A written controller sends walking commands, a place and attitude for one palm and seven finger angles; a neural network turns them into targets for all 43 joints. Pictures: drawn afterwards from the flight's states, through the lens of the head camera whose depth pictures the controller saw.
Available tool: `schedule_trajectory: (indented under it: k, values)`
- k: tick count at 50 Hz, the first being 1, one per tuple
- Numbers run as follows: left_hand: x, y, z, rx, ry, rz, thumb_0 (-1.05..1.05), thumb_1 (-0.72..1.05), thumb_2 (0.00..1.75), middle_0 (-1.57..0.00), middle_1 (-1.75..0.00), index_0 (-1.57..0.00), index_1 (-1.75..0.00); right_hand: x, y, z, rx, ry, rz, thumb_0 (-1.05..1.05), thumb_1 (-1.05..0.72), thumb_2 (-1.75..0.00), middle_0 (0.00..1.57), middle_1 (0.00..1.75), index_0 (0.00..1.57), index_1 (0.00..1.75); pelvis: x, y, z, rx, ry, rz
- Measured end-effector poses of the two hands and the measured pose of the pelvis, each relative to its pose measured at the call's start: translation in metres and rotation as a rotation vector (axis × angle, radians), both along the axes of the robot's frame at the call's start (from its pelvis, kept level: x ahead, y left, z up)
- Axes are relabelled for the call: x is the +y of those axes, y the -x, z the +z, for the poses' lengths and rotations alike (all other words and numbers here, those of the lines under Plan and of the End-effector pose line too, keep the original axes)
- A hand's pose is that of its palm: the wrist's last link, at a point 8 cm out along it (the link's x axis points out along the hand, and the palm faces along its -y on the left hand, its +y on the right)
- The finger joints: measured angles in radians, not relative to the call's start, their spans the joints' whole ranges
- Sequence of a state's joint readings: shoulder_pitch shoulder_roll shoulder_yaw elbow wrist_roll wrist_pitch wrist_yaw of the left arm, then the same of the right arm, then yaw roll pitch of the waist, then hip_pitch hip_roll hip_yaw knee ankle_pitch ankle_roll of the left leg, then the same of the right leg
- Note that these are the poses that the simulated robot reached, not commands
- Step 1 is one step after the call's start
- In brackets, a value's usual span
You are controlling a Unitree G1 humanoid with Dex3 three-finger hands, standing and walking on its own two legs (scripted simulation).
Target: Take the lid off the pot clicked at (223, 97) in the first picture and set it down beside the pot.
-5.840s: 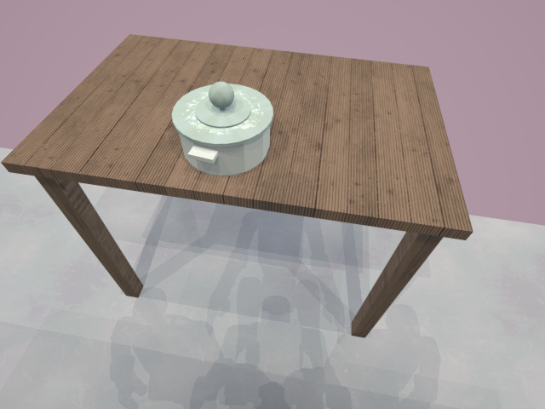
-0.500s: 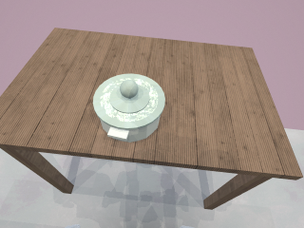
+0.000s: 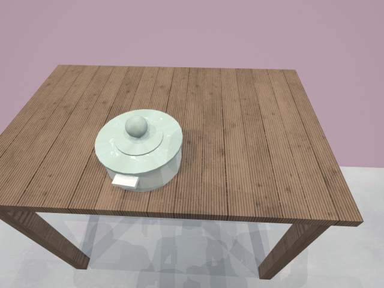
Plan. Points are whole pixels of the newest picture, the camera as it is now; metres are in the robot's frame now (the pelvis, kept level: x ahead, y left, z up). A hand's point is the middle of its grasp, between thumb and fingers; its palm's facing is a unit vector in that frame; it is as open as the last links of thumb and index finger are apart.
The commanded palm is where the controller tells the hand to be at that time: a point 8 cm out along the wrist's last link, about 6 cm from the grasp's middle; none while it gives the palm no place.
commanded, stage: come to a stop and stand still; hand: left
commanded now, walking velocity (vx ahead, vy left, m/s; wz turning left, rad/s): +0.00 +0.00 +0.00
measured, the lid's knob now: (136, 126) +0.43 +0.15 +0.10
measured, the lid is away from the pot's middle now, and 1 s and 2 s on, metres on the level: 0.00 0.00 0.00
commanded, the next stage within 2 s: look again from close up in 0.58 s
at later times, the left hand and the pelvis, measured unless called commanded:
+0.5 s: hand out of the picture +0.03 +0.17 -0.17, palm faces +0.01 -0.98 -0.20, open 7.4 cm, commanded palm none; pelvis +0.03 +0.00 +0.01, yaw +0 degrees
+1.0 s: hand out of the picture +0.02 +0.17 -0.17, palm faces +0.02 -0.98 -0.18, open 7.4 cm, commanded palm none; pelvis +0.03 +0.01 +0.01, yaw +0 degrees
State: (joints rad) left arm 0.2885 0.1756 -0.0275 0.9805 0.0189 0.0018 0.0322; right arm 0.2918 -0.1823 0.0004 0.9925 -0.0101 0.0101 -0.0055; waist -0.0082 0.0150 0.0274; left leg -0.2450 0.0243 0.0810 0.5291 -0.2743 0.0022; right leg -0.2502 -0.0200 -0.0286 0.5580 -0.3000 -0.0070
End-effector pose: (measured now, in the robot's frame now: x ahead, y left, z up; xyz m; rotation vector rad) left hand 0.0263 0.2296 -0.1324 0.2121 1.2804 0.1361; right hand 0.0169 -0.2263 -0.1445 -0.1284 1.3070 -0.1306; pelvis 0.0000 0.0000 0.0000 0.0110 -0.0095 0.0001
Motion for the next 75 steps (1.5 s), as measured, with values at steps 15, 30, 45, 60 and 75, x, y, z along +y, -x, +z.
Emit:
schedule_trajectory:
  k: [15,30,45,60,75]
  values:
    - [-0.012,0.003,-0.005,0.065,0.024,0.033,0.01,0.91,0.9,-0.2,-0.3,-0.2,-0.3,0.005,0.004,0.002,0.085,-0.003,-0.004,0.01,-0.92,-0.9,0.2,0.3,0.2,0.3,-0.007,-0.018,0.004,0.009,0.004,0.006]
    - [-0.013,0.002,-0.007,0.1,0.044,0.05,0.01,0.91,0.9,-0.2,-0.3,-0.2,-0.3,0.005,-0.013,0.007,0.084,0.024,-0.001,0.02,-0.93,-0.9,0.2,0.3,0.2,0.3,-0.003,-0.03,0.006,0.014,0.007,0.006]
    - [-0.009,0.004,-0.008,0.121,0.055,0.06,0.0,0.9,0.9,-0.2,-0.3,-0.2,-0.3,0.017,-0.009,0.008,0.114,0.019,-0.006,0.02,-0.93,-0.9,0.2,0.3,0.2,0.3,0.006,-0.035,0.007,0.014,0.008,0.007]
    - [-0.006,0.013,-0.01,0.139,0.069,0.065,0.0,0.9,0.9,-0.2,-0.3,-0.2,-0.3,0.033,0.004,0.008,0.139,0.007,-0.017,0.01,-0.92,-0.9,0.2,0.3,0.2,0.3,0.014,-0.033,0.007,0.011,0.011,0.007]
    - [-0.001,0.026,-0.012,0.167,0.081,0.076,0.0,0.9,0.9,-0.2,-0.3,-0.2,-0.3,0.046,0.011,0.009,0.149,0.004,-0.022,0.01,-0.92,-0.9,0.2,0.3,0.2,0.3,0.023,-0.03,0.007,0.011,0.014,0.008]
